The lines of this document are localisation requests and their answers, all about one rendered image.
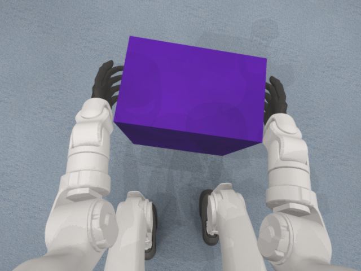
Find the robot left foot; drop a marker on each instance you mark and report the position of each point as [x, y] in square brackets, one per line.
[150, 252]

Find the robot right upper arm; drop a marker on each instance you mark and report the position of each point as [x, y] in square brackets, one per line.
[292, 243]

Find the robot left hand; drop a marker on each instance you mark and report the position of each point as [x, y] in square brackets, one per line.
[103, 82]

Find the robot right hand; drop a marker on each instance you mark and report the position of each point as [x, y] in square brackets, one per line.
[276, 99]

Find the carton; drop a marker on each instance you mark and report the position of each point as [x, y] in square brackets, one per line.
[191, 98]

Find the robot left upper arm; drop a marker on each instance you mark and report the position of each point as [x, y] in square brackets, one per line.
[77, 234]

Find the right robot thigh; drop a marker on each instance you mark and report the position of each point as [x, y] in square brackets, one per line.
[239, 249]

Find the right robot forearm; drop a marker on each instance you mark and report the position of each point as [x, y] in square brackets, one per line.
[289, 186]

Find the left robot forearm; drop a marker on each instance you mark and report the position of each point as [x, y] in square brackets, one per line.
[86, 174]

